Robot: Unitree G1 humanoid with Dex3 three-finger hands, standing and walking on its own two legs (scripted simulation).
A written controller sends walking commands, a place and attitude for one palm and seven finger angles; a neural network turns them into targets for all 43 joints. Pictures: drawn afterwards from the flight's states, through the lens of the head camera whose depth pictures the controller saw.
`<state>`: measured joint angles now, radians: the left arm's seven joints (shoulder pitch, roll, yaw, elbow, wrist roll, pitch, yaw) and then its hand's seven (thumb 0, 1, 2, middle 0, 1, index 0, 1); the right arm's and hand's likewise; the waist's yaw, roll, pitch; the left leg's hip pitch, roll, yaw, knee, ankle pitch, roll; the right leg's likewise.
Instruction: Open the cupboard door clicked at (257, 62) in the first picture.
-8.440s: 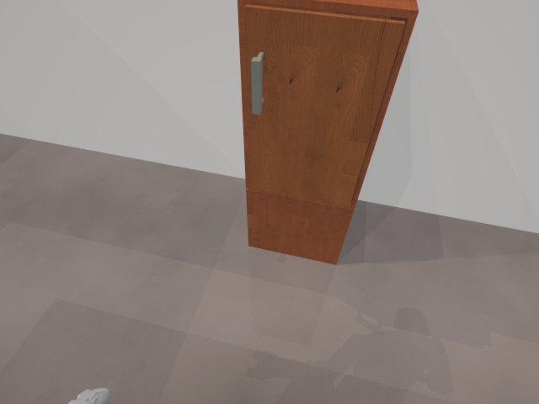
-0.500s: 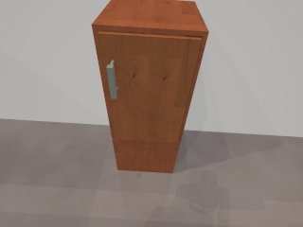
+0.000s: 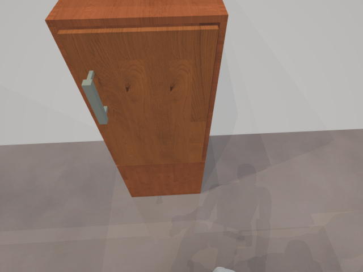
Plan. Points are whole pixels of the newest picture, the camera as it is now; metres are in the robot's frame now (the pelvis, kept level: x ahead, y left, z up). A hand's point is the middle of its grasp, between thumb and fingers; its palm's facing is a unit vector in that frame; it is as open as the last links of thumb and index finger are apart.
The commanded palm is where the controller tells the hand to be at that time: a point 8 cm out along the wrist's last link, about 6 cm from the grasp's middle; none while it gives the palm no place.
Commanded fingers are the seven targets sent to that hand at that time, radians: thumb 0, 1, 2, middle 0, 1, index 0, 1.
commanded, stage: come to a stop and stand still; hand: left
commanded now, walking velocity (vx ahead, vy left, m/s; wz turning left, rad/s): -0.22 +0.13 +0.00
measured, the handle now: (97, 98) +0.54 +0.23 +0.05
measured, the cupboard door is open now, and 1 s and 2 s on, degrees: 0 0 0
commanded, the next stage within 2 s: look again from close up in 1.08 s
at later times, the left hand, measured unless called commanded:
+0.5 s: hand out of the picture +0.00 +0.23 -0.19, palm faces +0.15 -0.96 -0.25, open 7.4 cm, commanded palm none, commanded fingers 0.00 0.90 0.90 -0.20 -0.30 -0.20 -0.30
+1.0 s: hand out of the picture -0.07 +0.17 -0.18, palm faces +0.06 -0.99 -0.16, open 7.4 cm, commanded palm none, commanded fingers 0.00 0.90 0.90 -0.20 -0.30 -0.20 -0.30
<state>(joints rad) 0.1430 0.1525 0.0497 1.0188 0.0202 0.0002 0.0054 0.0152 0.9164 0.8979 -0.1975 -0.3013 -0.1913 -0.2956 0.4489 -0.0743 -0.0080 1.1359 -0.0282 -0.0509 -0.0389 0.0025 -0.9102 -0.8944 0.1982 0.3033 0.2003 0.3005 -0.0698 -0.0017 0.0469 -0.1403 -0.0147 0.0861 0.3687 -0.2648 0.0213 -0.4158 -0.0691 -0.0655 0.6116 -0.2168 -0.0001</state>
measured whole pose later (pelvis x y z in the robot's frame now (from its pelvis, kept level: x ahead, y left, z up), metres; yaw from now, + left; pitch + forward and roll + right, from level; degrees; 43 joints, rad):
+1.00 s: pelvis -0.05 +0.02 +0.00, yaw +1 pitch -2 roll +1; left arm 0.30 0.11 -0.01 1.13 0.01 0.01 0.04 0.01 0.91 0.90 -0.20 -0.30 -0.20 -0.30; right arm 0.27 -0.15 -0.01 1.13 -0.01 0.02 -0.02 0.00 -0.93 -0.89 0.20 0.30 0.20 0.30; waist 0.00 -0.01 0.03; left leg -0.20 0.00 0.08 0.39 -0.16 0.01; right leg -0.13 0.00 -0.04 0.43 -0.28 -0.02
